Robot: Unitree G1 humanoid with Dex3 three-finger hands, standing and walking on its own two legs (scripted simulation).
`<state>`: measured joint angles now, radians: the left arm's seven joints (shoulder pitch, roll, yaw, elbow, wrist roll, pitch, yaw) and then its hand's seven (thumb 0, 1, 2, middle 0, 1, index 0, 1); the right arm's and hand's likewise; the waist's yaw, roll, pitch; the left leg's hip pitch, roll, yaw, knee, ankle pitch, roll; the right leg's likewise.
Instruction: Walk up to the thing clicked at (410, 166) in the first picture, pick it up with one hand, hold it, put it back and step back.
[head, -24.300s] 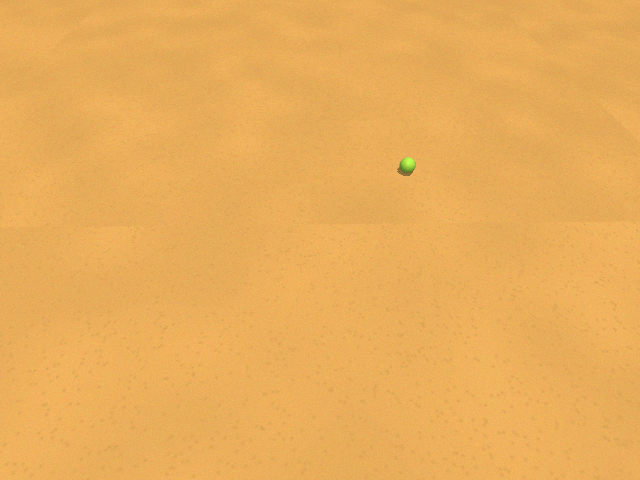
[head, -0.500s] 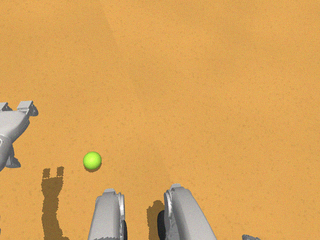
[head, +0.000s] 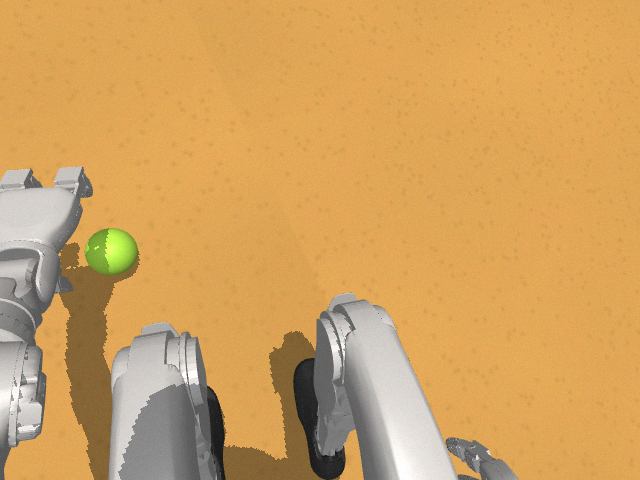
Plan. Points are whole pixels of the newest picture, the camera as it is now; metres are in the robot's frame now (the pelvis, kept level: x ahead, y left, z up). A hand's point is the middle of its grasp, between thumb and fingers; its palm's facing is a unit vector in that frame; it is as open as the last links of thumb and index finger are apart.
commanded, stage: approach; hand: left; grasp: from above
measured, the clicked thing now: (112, 251) +0.46 +0.24 -0.36
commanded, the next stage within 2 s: rest palm in 0.20 s
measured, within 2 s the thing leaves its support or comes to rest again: neither
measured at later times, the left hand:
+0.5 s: hand (120, 229) +0.49 +0.21 -0.32, palm faces -0.37 -0.14 -0.92, open 13.4 cm
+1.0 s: hand (121, 250) +0.46 +0.22 -0.33, palm faces -0.42 -0.07 -0.91, open 13.8 cm
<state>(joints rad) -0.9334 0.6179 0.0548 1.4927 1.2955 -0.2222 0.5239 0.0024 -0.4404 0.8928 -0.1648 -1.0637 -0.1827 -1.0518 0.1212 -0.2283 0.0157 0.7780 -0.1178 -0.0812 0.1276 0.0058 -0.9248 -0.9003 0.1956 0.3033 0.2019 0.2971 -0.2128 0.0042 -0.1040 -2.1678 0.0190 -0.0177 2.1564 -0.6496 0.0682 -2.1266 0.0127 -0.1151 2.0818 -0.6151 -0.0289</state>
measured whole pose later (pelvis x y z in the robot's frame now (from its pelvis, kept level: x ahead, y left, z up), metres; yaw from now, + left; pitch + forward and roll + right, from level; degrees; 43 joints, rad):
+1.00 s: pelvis +0.01 +0.00 -0.10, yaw -7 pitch +29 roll -12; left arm -0.97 0.77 0.06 1.73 1.36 -0.25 0.73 0.00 -0.48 0.95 -0.08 -1.09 -0.11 -1.07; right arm 0.12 -0.31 0.17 0.77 -0.25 -0.25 0.30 0.01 -0.92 -0.90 0.19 0.30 0.20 0.30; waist -0.34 -0.09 0.05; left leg -2.35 0.04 -0.14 2.55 -0.73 0.07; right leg -2.27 0.02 -0.25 2.38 -0.65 -0.04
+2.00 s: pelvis +0.01 +0.00 -0.10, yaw -8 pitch +30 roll -13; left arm -0.98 0.85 0.16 1.70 1.21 -0.15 0.67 0.00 -0.48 0.95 -0.08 -1.08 -0.09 -1.07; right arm 0.11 -0.33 0.18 0.74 -0.23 -0.32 0.38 0.01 -0.93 -0.90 0.19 0.30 0.20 0.30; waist -0.35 -0.10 0.14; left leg -2.35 0.04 -0.16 2.54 -0.74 0.06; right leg -2.26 0.03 -0.26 2.36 -0.64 -0.05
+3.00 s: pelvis +0.00 +0.00 -0.10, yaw -9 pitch +27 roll -14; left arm -0.95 0.86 0.09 1.73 1.23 -0.24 0.70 0.00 -0.23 0.82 -0.25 -0.98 -0.28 -0.96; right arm 0.10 -0.33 0.26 0.71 -0.25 -0.33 0.37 0.01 -0.91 -0.90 0.19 0.30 0.20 0.30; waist -0.34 -0.11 0.15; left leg -2.33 0.04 -0.19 2.55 -0.73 0.06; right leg -2.24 0.04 -0.29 2.36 -0.62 -0.04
